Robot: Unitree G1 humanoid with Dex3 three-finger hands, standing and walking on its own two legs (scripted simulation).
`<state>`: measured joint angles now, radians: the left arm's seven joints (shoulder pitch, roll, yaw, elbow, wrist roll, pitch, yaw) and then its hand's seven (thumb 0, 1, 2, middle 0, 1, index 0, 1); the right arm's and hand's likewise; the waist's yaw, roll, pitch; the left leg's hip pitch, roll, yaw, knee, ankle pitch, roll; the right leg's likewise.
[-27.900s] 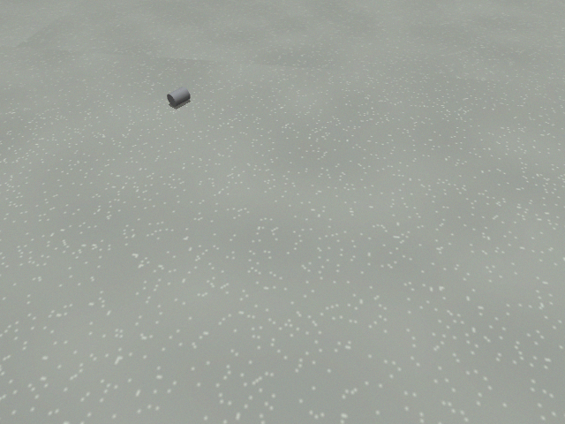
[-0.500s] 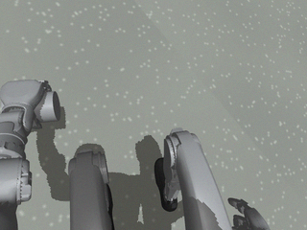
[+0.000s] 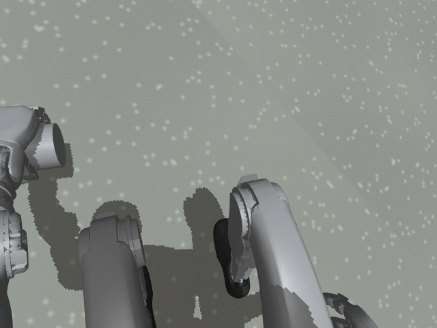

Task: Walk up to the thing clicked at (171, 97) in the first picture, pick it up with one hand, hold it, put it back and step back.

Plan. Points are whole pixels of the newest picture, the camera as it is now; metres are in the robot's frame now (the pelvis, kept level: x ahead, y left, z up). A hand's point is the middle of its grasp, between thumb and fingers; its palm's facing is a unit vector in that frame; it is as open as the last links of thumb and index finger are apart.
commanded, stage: lower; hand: left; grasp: from above
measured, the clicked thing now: (24, 148) +0.47 +0.27 -0.21
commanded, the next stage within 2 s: rest in 0.24 s
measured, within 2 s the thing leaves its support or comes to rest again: neither
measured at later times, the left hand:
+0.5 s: hand (36, 152) +0.47 +0.26 -0.24, palm faces -0.49 -0.02 -0.87, open 10.9 cm
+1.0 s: hand (42, 155) +0.48 +0.26 -0.29, palm faces -0.49 -0.05 -0.87, open 10.9 cm
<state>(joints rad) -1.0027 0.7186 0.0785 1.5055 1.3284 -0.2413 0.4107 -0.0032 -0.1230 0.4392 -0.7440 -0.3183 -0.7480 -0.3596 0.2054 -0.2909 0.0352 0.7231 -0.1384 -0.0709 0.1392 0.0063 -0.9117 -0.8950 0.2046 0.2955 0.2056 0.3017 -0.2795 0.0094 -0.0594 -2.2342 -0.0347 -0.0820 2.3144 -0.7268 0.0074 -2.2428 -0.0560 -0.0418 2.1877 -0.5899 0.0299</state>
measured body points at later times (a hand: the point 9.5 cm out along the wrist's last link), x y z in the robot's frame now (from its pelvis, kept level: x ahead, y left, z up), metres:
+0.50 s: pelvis +0.00 +0.00 -0.04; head +0.27 +0.07 +0.32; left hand +0.49 +0.26 -0.19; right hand +0.02 -0.28 -0.12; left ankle +0.07 +0.11 -0.33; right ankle +0.12 -0.13 -0.33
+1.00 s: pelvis +0.00 +0.01 -0.05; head +0.29 +0.09 +0.29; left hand +0.50 +0.26 -0.24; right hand +0.02 -0.28 -0.11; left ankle +0.07 +0.11 -0.33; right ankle +0.12 -0.13 -0.33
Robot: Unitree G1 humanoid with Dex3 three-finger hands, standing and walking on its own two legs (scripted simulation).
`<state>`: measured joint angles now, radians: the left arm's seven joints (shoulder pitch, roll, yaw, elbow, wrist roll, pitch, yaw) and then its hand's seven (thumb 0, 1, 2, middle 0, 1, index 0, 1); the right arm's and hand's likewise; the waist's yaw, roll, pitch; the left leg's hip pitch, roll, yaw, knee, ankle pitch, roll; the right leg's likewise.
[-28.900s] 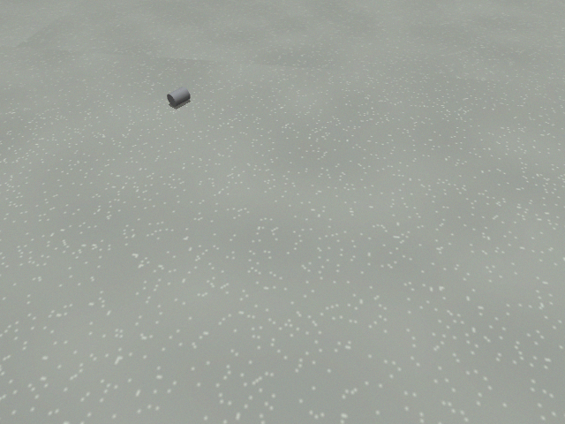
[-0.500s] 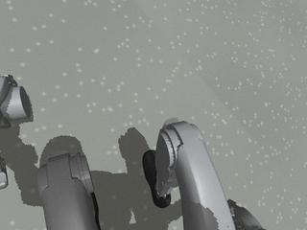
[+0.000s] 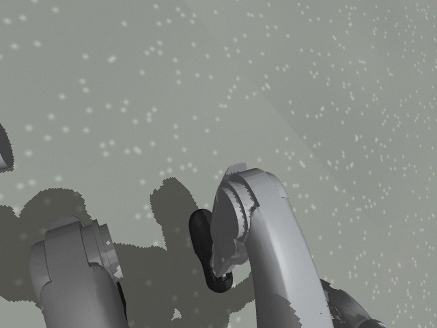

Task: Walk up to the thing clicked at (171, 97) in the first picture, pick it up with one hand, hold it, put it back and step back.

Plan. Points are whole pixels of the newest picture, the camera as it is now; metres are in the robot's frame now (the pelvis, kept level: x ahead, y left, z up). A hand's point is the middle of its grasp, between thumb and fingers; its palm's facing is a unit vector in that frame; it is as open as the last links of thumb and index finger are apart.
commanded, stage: rest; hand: left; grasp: from above
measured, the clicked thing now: out of the picture +0.45 +0.30 -0.26
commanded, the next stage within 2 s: open in 0.52 s
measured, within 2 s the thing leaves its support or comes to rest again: neither
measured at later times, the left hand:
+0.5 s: hand out of the picture +0.45 +0.30 -0.24, palm faces -0.49 -0.11 -0.87, open 10.9 cm
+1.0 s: hand out of the picture +0.45 +0.30 -0.24, palm faces -0.49 -0.09 -0.86, open 11.3 cm
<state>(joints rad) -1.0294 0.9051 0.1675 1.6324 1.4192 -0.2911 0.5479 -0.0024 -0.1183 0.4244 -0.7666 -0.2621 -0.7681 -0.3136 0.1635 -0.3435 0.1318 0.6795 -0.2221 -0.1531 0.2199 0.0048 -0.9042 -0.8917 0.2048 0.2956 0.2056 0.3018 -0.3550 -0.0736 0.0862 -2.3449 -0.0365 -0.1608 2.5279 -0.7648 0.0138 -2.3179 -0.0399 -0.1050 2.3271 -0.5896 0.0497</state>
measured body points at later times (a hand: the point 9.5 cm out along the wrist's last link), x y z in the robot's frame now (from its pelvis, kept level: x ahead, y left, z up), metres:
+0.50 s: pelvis +0.00 +0.00 +0.00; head +0.27 +0.11 +0.34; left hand +0.47 +0.31 -0.19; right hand +0.02 -0.27 -0.05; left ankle +0.05 +0.11 -0.28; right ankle +0.12 -0.13 -0.27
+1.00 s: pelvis -0.01 +0.00 +0.00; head +0.27 +0.11 +0.33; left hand +0.47 +0.30 -0.19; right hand +0.03 -0.27 -0.05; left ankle +0.05 +0.11 -0.28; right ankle +0.12 -0.13 -0.27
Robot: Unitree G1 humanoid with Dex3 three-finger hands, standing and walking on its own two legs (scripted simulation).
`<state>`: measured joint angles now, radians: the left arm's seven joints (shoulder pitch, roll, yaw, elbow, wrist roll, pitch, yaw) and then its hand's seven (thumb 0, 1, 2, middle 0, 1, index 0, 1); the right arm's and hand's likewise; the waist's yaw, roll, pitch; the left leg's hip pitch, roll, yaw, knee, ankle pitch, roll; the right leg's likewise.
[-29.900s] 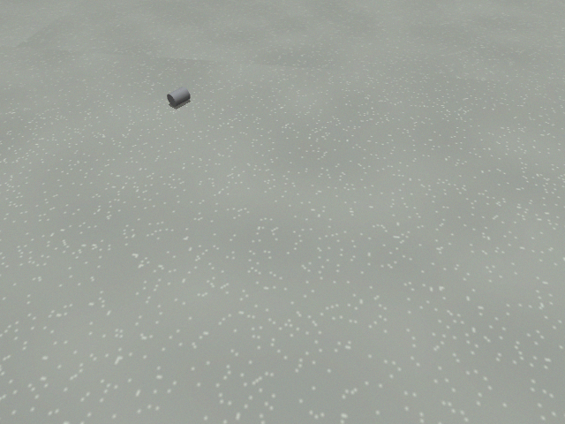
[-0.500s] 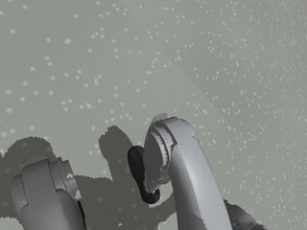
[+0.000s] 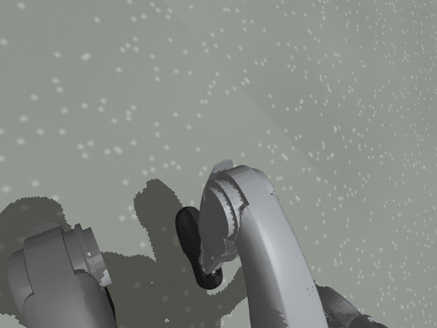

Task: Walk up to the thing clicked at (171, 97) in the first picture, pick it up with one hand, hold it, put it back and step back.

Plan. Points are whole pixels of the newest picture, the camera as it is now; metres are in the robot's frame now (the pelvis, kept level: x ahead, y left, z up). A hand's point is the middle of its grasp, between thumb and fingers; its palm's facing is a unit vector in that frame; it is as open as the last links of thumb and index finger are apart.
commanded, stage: open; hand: left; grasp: from above
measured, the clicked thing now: out of the picture +0.45 +0.32 -0.26
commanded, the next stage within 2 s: withdraw in 0.58 s
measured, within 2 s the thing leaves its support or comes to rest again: rests again in 1.70 s
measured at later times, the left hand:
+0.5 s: hand out of the picture +0.45 +0.32 -0.24, palm faces -0.47 -0.12 -0.87, open 11.9 cm
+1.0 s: hand out of the picture +0.48 +0.34 -0.16, palm faces -0.25 -0.07 -0.97, open 12.9 cm
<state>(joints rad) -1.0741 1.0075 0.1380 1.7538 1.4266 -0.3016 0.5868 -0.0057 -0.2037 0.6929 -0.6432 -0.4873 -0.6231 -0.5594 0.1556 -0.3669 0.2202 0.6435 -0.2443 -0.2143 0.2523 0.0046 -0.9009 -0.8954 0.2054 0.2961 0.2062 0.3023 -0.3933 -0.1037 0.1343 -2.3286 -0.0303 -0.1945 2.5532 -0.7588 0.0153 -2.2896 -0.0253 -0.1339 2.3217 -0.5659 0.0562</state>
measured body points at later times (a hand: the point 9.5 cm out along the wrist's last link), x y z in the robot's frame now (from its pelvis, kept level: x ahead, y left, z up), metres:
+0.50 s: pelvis +0.00 +0.00 +0.00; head +0.28 +0.12 +0.33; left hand +0.47 +0.32 -0.19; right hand +0.05 -0.27 -0.04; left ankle +0.06 +0.11 -0.27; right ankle +0.13 -0.13 -0.27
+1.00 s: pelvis +0.01 +0.00 +0.02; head +0.25 +0.12 +0.38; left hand +0.49 +0.34 -0.11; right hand +0.06 -0.27 -0.05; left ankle +0.06 +0.11 -0.27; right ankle +0.13 -0.13 -0.27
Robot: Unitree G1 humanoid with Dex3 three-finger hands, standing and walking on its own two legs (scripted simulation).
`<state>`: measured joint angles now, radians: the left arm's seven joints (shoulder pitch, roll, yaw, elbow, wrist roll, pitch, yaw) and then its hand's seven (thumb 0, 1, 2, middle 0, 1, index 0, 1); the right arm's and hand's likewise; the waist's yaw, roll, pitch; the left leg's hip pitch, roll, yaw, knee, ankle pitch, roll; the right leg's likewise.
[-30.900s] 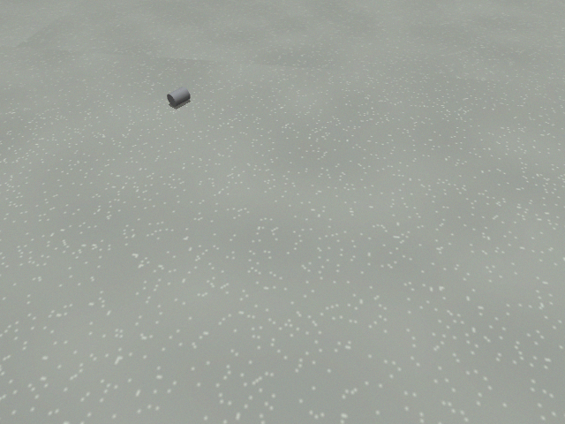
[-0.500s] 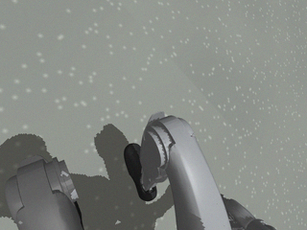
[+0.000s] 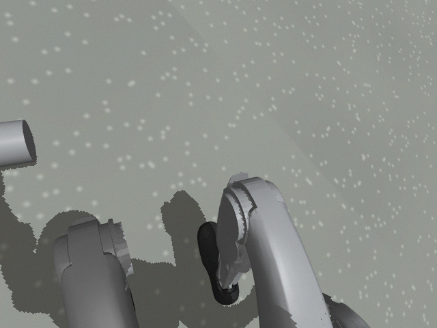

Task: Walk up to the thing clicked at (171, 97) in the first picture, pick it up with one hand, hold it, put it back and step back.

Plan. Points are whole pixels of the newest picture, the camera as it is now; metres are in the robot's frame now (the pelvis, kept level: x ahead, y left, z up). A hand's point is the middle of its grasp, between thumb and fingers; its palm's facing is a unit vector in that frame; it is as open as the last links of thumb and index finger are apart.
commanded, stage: withdraw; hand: left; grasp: from above
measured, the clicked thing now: out of the picture +0.48 +0.32 -0.28
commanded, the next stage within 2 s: home in 0.60 s
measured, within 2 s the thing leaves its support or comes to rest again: rests again in 0.70 s
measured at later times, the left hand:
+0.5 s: hand out of the picture +0.42 +0.32 -0.10, palm faces -0.52 -0.09 -0.85, open 12.6 cm
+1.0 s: hand out of the picture +0.45 +0.35 -0.08, palm faces -0.39 -0.15 -0.91, open 12.0 cm
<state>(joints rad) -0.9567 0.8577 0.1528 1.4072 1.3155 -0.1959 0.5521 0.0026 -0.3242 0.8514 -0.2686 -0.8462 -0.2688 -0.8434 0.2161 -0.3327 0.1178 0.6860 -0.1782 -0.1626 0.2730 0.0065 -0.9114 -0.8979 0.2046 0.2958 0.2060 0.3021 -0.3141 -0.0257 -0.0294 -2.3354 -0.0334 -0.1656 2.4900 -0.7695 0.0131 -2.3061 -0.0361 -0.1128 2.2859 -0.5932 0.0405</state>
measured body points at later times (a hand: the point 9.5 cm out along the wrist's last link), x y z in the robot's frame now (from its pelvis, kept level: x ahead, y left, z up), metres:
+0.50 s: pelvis -0.02 -0.01 +0.05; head +0.21 +0.08 +0.43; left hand +0.44 +0.32 -0.05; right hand +0.07 -0.30 -0.03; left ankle +0.05 +0.11 -0.29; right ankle +0.12 -0.13 -0.29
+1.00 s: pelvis +0.00 +0.00 +0.05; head +0.24 +0.07 +0.43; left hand +0.47 +0.35 -0.03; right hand +0.04 -0.25 -0.06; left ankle +0.05 +0.11 -0.29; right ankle +0.12 -0.13 -0.29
